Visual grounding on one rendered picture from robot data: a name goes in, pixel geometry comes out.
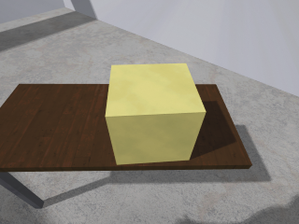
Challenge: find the carton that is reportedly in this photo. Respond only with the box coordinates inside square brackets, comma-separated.
[105, 63, 206, 165]

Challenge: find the table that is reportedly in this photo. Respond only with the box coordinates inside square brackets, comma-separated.
[0, 83, 252, 209]

